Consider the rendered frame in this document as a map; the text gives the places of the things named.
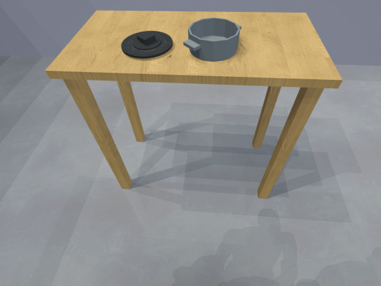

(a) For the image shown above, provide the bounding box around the lid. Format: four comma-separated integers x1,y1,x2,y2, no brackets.
121,31,173,58

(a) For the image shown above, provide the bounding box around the pot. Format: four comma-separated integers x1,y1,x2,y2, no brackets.
183,17,242,61

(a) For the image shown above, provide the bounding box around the knob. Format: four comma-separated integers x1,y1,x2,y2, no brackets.
137,31,155,44

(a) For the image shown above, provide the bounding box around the table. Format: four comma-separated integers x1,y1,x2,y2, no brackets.
45,10,343,199

